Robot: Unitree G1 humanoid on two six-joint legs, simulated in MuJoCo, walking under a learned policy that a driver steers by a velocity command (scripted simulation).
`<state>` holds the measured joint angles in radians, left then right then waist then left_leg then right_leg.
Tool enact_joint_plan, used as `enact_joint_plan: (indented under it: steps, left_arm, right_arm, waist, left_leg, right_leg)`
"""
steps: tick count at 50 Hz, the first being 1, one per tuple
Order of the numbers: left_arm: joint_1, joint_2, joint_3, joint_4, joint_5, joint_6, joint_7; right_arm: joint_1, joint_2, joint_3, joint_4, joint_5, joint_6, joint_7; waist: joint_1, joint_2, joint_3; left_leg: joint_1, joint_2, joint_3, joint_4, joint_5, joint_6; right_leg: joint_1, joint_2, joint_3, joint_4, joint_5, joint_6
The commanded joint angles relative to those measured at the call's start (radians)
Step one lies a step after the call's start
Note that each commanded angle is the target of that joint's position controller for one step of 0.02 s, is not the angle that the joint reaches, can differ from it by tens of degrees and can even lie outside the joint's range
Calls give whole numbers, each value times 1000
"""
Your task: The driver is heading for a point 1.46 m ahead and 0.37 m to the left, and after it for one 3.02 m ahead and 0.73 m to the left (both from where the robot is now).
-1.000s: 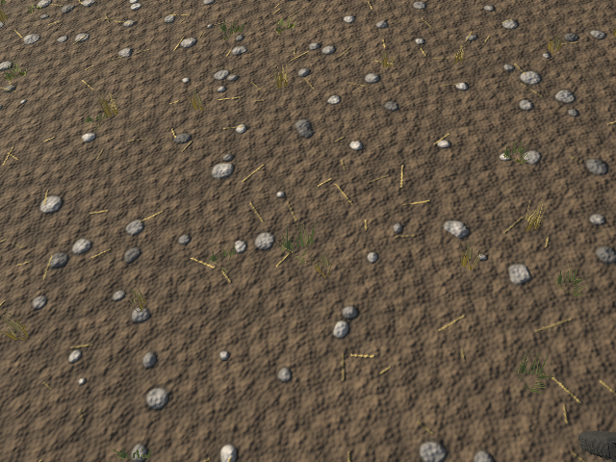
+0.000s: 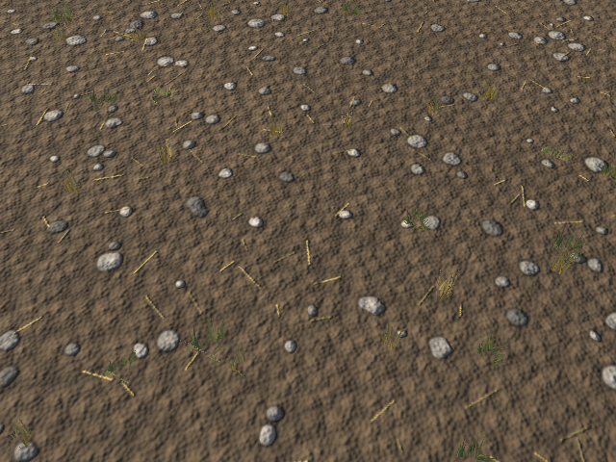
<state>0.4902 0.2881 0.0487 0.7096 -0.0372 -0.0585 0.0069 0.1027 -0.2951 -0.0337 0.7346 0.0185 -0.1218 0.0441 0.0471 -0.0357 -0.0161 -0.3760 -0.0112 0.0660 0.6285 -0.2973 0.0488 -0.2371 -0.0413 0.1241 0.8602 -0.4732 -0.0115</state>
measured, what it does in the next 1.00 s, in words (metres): walks ahead, turning left: right foot, then left foot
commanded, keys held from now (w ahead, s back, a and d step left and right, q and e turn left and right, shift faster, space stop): w+shift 0.50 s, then w+q+shift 0.02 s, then q+shift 0.48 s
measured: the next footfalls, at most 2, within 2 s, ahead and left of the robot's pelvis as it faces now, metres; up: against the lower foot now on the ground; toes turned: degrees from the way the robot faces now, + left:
right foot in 0.40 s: +0.54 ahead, -0.12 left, +0.00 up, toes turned -1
left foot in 0.84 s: +0.88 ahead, +0.10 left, +0.00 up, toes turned +10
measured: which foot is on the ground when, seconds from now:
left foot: down 0.00-0.40, up 0.42-0.82, down 0.84-1.00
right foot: up 0.00-0.38, down 0.40-0.84, up 0.86-1.00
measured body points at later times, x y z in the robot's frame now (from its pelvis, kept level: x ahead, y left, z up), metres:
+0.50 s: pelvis +0.39 -0.03 -0.01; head +0.44 -0.02 +0.43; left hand +0.59 +0.22 -0.10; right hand +0.38 -0.29 -0.14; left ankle +0.14 +0.11 -0.60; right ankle +0.50 -0.11 -0.72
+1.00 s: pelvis +0.73 +0.03 +0.00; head +0.78 +0.06 +0.44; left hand +0.85 +0.33 -0.10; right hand +0.94 -0.21 -0.09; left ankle +0.84 +0.09 -0.72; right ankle +0.72 -0.15 -0.62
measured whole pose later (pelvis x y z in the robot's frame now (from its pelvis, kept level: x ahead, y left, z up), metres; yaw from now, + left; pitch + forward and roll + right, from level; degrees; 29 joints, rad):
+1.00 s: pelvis +0.73 +0.03 +0.00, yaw +20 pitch +0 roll -2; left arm 0.05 0.29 0.03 0.64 0.01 -0.04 0.02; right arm 0.22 -0.32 -0.07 0.63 0.01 -0.02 0.03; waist -0.05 0.00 0.13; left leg -0.46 -0.17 -0.07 0.51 -0.03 0.14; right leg -0.48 0.06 0.13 1.28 -0.44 0.03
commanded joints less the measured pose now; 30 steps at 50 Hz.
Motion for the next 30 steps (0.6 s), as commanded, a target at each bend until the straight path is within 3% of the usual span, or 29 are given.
enact_joint_plan:
  steps: [1, 2, 3, 4, 6, 8, 10, 12, 14, 16, 18, 19, 20, 21, 22, 23, 24, 25, 26, 27, 28, 30]
  left_arm:
    - [-250, 70, -2, -199, -39, -63, 4]
    - [-246, 70, -5, -179, -17, -62, 0]
    - [-244, 60, -4, -170, 3, -60, -5]
    - [-242, 47, -6, -164, 7, -52, -15]
    - [-250, 30, -11, -158, 8, -32, -22]
    - [-311, 34, -14, -173, 21, -28, -19]
    - [-411, 21, -25, -197, 28, -41, -28]
    - [-516, 0, -36, -222, 18, -57, -46]
    - [-588, 2, -35, -236, 6, -68, -67]
    - [-631, 21, -26, -252, 3, -74, -85]
    - [-575, 76, -2, -255, -2, -62, -81]
    - [-454, 121, 19, -234, -7, -49, -70]
    - [-229, 158, 42, -177, -13, -33, -52]
    - [4, 208, 57, -108, -6, -13, -32]
    - [24, 277, 68, -80, 19, -32, -45]
    - [77, 160, 50, -55, 25, -35, -36]
    - [4, 126, 37, -44, 39, -38, -31]
    - [-55, 127, 37, -39, 44, -44, -34]
    - [-124, 104, 33, -37, 60, -52, -38]
    - [-188, 64, 22, -40, 79, -62, -39]
    - [-234, 32, 15, -36, 74, -67, -43]
    - [-290, 33, 15, -13, 46, -80, -44]
  right_arm:
    - [356, -165, -47, 43, -14, 8, -16]
    - [328, -138, -38, 36, -21, 13, -18]
    - [285, -123, -33, 28, -32, 19, -16]
    - [251, -96, -24, 21, -40, 21, -16]
    - [233, -80, -19, 22, -28, 16, -21]
    - [239, -84, -19, 29, -20, 9, -32]
    - [267, -82, -14, 44, -13, 5, -42]
    - [340, -94, -12, 74, 1, 2, -50]
    - [393, -113, -11, 98, 9, 9, -52]
    - [416, -139, -12, 114, 4, 24, -52]
    - [432, -178, -20, 131, -22, 41, -54]
    - [432, -199, -26, 140, -37, 55, -56]
    - [391, -212, -29, 135, -45, 71, -61]
    - [382, -152, -11, 96, -62, 69, -68]
    - [538, 55, 41, 67, -31, 35, -44]
    - [395, -94, 13, 61, 19, -1, -36]
    - [244, -125, -1, 6, 59, -15, -34]
    - [172, -96, 14, -19, 45, -26, -34]
    - [156, -69, 12, -19, 33, -23, -32]
    - [201, -64, 8, -6, 35, -3, -28]
    - [227, -58, 5, 12, 34, 22, -29]
    - [254, -37, 3, 26, 24, 64, -41]
  waist:
    - [-194, 179, 5]
    - [-161, 119, 33]
    - [-119, 110, 67]
    - [-81, 126, 98]
    - [-44, 121, 131]
    - [-42, 89, 162]
    - [-70, 76, 174]
    - [-108, 61, 189]
    - [-124, 49, 201]
    - [-117, 83, 182]
    - [-52, 187, 78]
    - [25, 238, -13]
    - [152, 240, -124]
    - [221, 160, -288]
    - [56, -254, -474]
    - [148, -222, -465]
    - [128, -167, -237]
    - [89, 4, -133]
    - [27, 73, -43]
    - [-35, 40, -11]
    - [-66, 23, 19]
    - [-113, -1, 87]
  left_leg:
    - [645, 399, -773, -409, -553, 244]
    - [557, 353, -657, -406, -439, 228]
    - [450, 311, -577, -425, -360, 212]
    - [350, 272, -511, -453, -317, 197]
    - [256, 234, -409, -500, -203, 193]
    - [206, 201, -307, -541, -44, 188]
    - [158, 166, -196, -583, 115, 162]
    - [175, 177, -153, -640, 194, 149]
    - [281, 195, -113, -642, 266, 137]
    - [423, 221, -87, -571, 533, 125]
    - [558, 254, -80, -396, 1048, 103]
    - [585, 268, -77, -231, 1269, 95]
    - [487, 251, -43, 29, 1344, 71]
    - [165, 211, -71, 375, 994, 64]
    - [-242, -17, -173, 758, -82, 21]
    - [-315, -10, -254, 823, -131, 56]
    - [-403, 36, -222, 847, -96, 61]
    - [-379, 74, -211, 793, -57, 66]
    - [-351, 107, -205, 740, -11, 61]
    - [-277, 142, -219, 718, 22, 46]
    - [-229, 155, -217, 692, 8, 23]
    - [-182, 159, -203, 596, -15, -22]
  right_leg:
    - [-878, -21, -14, 518, 79, -36]
    - [-833, -61, -34, 493, 140, -38]
    - [-783, -89, -30, 436, 191, -34]
    - [-731, -111, -28, 405, 230, -30]
    - [-711, -118, -46, 364, 297, -10]
    - [-704, -109, -69, 254, 413, 13]
    - [-598, -86, -121, 73, 550, 17]
    - [-490, -56, -150, -99, 654, 3]
    - [-448, -23, -166, -245, 684, -15]
    - [-420, 23, -192, -329, 624, -38]
    - [-310, 88, -224, -310, 486, -76]
    - [-175, 112, -230, -280, 407, -105]
    - [95, 108, -235, -297, 411, -135]
    - [529, -63, -26, -181, 272, -161]
    - [853, -314, 586, -350, -272, -334]
    - [816, -284, 748, -548, -345, -281]
    - [663, -270, 577, -565, -191, -251]
    - [478, -237, 464, -593, -32, -242]
    - [310, -210, 353, -618, 60, -235]
    - [186, -201, 276, -643, 191, -238]
    - [105, -197, 197, -665, 366, -240]
    - [-30, -191, 7, -693, 710, -207]
Keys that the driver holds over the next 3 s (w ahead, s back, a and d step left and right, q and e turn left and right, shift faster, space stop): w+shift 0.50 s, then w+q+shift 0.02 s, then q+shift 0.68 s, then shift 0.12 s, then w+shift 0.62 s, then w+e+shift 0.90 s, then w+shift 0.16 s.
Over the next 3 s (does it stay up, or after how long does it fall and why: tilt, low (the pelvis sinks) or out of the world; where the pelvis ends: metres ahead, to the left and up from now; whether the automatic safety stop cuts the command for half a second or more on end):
stays up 1.86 0.70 0.01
